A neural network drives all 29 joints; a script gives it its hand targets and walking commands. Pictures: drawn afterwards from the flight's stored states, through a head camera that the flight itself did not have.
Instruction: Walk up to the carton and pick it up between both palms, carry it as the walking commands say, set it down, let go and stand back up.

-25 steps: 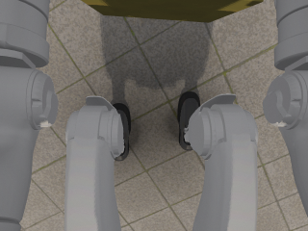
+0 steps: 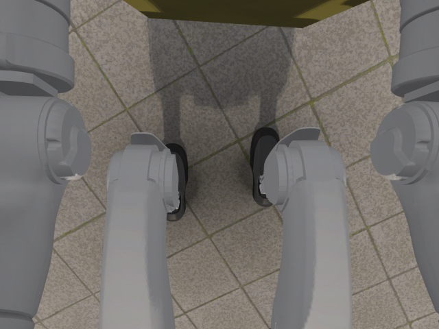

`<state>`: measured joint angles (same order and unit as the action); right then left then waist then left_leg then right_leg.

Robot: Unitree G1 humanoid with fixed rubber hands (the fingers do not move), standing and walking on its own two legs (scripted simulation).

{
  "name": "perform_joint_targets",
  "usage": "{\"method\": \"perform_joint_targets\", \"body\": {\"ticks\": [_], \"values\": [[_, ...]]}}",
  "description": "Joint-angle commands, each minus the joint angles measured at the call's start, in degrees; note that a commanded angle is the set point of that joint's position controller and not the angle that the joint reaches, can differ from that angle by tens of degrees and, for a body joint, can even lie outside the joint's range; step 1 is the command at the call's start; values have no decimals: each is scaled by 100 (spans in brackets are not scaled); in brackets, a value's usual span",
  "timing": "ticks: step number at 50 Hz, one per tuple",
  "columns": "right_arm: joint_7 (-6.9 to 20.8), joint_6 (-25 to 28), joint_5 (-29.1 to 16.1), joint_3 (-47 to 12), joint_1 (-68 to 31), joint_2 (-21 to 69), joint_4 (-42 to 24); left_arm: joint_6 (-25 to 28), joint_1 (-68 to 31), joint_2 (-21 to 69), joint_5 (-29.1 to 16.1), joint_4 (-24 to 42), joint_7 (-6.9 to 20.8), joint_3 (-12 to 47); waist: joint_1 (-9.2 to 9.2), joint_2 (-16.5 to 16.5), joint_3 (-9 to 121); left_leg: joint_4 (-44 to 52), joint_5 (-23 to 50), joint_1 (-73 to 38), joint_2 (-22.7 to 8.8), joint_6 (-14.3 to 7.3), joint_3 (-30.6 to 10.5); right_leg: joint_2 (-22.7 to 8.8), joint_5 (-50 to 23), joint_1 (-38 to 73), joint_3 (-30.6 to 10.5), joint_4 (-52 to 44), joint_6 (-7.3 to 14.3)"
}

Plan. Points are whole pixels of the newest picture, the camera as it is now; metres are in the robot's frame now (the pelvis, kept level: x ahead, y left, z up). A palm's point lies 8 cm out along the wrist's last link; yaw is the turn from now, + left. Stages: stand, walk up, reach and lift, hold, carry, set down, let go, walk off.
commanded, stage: reach and lift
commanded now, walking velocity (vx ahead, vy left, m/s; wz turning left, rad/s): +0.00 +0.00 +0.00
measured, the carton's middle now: out of the picture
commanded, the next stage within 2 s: none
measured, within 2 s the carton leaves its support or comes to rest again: neither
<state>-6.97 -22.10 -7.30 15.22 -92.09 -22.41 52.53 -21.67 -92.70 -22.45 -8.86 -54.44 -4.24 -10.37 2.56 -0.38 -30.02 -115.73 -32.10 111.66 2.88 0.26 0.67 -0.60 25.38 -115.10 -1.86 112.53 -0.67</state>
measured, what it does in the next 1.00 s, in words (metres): rises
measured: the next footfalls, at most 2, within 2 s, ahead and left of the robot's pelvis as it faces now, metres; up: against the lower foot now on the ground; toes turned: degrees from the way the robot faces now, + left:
none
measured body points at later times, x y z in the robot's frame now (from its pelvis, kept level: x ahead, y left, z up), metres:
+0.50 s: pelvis -0.02 +0.00 +0.05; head +0.34 -0.02 +0.31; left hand +0.59 +0.14 -0.04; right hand +0.57 -0.22 -0.04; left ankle +0.13 +0.11 -0.40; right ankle +0.16 -0.13 -0.40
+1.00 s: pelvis -0.02 +0.00 +0.11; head +0.32 -0.02 +0.40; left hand +0.57 +0.14 +0.02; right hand +0.55 -0.22 +0.03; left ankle +0.13 +0.11 -0.40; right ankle +0.16 -0.13 -0.40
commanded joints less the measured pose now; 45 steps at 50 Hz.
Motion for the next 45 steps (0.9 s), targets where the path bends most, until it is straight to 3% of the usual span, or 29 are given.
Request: {"method": "perform_joint_targets", "body": {"ticks": [1,3,4,5,7,8,9,11,12,13,14,17,19,21,22,23,25,28,30,32,34,36,37,38,39,41,42,44,45], "values": [[1852,-82,-576,-1967,-3850,6676,-2487,82,-4277,6158,-607,2900,1964,1880,258,9,14142,1130,1953,-3556,502,-27,458,707,-2319,5862,701,-777,-5],[1885,-142,-571,-1914,-3728,6693,-2354,19,-4120,6049,-507,2701,1954,1794,164,2,13823,1259,1779,-3501,520,-28,489,730,-2112,5599,700,-904,-4],[1884,-133,-527,-1898,-3892,6507,-2409,-76,-3934,6216,-467,2369,1973,1821,274,28,13694,1401,1684,-3432,466,-31,387,696,-2041,5432,758,-901,-32],[1933,-181,-427,-1791,-3746,6688,-2177,-73,-3736,6215,-305,2142,1991,1548,91,38,13248,1443,1453,-3276,497,-27,476,706,-1700,5318,700,-1052,-25],[1949,-212,-356,-1787,-3695,6760,-2176,-94,-3643,6358,-198,2093,2087,1481,137,140,13266,1502,1360,-3063,524,-24,484,720,-1712,5530,707,-1151,-32],[1978,-243,-367,-1771,-3578,7001,-2016,-96,-3654,6308,-213,2201,2108,1484,72,205,13365,1516,1322,-2970,499,-44,517,709,-1685,5671,646,-1172,-30],[1986,-242,-417,-1856,-3573,6852,-2341,-82,-3979,6294,-316,2596,2132,1686,174,106,13839,1542,1491,-3197,534,-32,494,755,-1921,5763,687,-1174,-34],[1992,-306,-372,-1770,-3499,6904,-2025,-148,-3879,6380,-234,2292,2114,1528,248,95,13775,1685,1345,-3399,493,-44,426,721,-1738,5543,746,-1282,-52],[1988,-301,-508,-2018,-3826,6933,-2594,-159,-3949,6370,-327,2727,2135,1701,91,60,14374,1781,1747,-3772,562,-16,459,758,-2095,6005,746,-1335,-62],[2025,-341,-408,-1918,-3835,6906,-2382,-209,-3815,6423,-240,2239,2121,1517,152,256,14072,1826,1401,-3616,512,-54,423,740,-1711,5733,759,-1402,-84],[2015,-346,-466,-1985,-3775,6946,-2534,-166,-4009,6368,-310,2689,2141,1627,91,178,14420,1819,1555,-3661,546,-39,449,743,-1925,6032,704,-1393,-54],[2028,-365,-465,-1921,-3666,6932,-2415,-252,-3747,6439,-256,2424,2179,1657,112,-20,14272,1876,1555,-3734,532,-49,405,746,-1807,5755,694,-1452,-66],[2079,-403,-449,-1927,-3612,6959,-2483,-278,-3745,6563,-255,2409,2183,1637,216,68,14460,1972,1358,-3983,514,-28,464,772,-1563,5991,732,-1638,-67],[2095,-469,-413,-1847,-3400,7157,-2260,-261,-3707,6623,-227,2584,2228,1548,87,65,14276,2081,1371,-3868,538,-47,423,777,-1530,6099,639,-1703,-73],[2111,-471,-353,-1832,-3395,7168,-2233,-248,-3782,6542,-201,2527,2247,1501,215,236,14082,2107,1269,-3802,523,-58,410,768,-1414,5973,703,-1781,-82],[2120,-497,-358,-1826,-3246,7290,-2009,-244,-3641,6436,-108,2413,2256,1453,-26,180,13829,2232,1210,-3658,516,-71,429,768,-1427,6017,661,-1803,-85],[2145,-499,-337,-1825,-3267,7322,-2036,-293,-3378,6539,-7,2073,2333,1404,-98,168,13752,2390,1070,-3762,493,-90,437,748,-1212,6037,622,-1949,-106],[2124,-481,-505,-2082,-3297,7228,-2732,-304,-3574,6637,-258,2753,2318,1834,132,49,14976,2303,1765,-4380,535,-44,363,820,-1948,6468,636,-1944,-61],[2157,-522,-461,-2098,-3196,7366,-2595,-292,-3340,6742,-194,2621,2267,1652,74,219,14780,2473,1793,-4641,573,-54,308,847,-1840,6593,712,-2042,-102],[2173,-499,-307,-1905,-2865,7309,-2331,-249,-3297,6668,-68,2646,2279,1673,103,8,14298,2547,1581,-4398,539,-29,332,839,-1715,6287,648,-2128,-56],[2152,-494,-444,-2124,-3229,7378,-2800,-241,-3384,6638,-174,2775,2287,1730,29,124,14740,2619,1710,-4651,559,-69,328,838,-1793,6685,603,-2228,-97],[2167,-511,-354,-2086,-2993,7338,-2571,-283,-2927,6697,9,2494,2295,1603,23,206,14393,2671,1662,-4479,560,-63,349,858,-1771,6606,654,-2253,-118],[2137,-471,-479,-2301,-3216,7298,-3113,-277,-3198,6792,-190,2859,2291,1872,45,96,14927,2704,1797,-4863,587,-62,314,876,-1851,6964,570,-2363,-103],[2126,-493,-427,-2242,-3180,7215,-2874,-327,-3020,6700,-42,2579,2305,1749,-23,60,14529,2739,1523,-4625,573,-69,317,833,-1542,6726,552,-2407,-94],[2114,-506,-450,-2289,-3213,7459,-2839,-268,-3156,6708,-100,2751,2275,1659,-39,349,14596,2746,1479,-4673,586,-90,324,845,-1496,7036,551,-2486,-122],[2141,-556,-362,-2161,-2990,7346,-2631,-279,-3245,6613,-157,2687,2329,1734,73,213,14387,2928,1309,-4585,541,-66,329,827,-1432,6894,525,-2603,-95],[2116,-540,-388,-2206,-2854,7524,-2599,-256,-3093,6667,-60,2641,2341,1650,-72,235,14371,2938,1500,-4623,572,-61,392,819,-1589,7125,478,-2646,-128],[2172,-566,-315,-2117,-2553,7671,-2443,-238,-3100,6586,-55,2835,2376,1764,-1,142,14431,3099,1687,-4780,565,-56,355,843,-1803,7179,539,-2724,-130],[2170,-567,-295,-2090,-2687,7574,-2418,-289,-3022,6656,63,2588,2383,1644,-107,146,14160,3100,1346,-4655,544,-71,347,823,-1414,7007,466,-2758,-122]]}}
